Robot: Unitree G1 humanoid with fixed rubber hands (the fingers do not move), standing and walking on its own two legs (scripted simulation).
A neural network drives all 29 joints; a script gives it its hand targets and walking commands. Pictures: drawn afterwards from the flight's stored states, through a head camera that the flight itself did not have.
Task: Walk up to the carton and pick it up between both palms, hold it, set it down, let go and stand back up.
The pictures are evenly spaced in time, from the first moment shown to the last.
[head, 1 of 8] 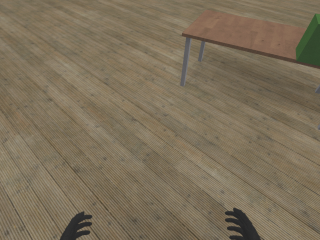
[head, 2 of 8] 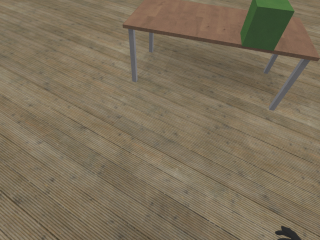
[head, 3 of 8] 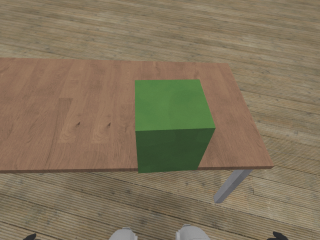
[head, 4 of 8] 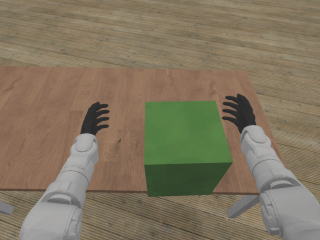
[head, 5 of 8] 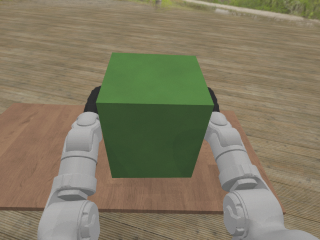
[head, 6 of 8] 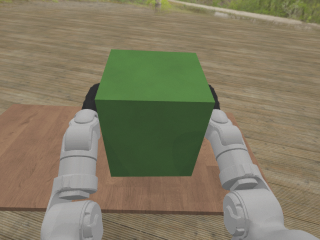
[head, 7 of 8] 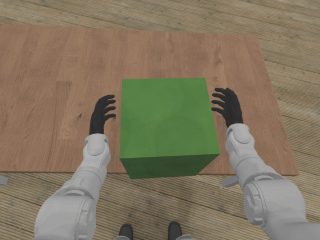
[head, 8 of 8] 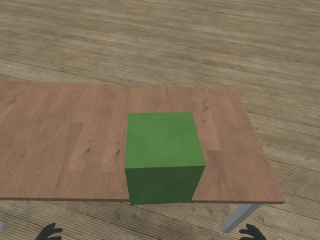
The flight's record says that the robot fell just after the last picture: no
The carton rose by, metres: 0.30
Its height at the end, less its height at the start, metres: +0.00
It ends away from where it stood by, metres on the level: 0.06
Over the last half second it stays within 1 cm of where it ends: yes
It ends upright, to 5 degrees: yes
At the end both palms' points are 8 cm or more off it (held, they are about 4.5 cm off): yes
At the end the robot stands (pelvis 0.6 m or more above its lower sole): yes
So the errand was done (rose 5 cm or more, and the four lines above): yes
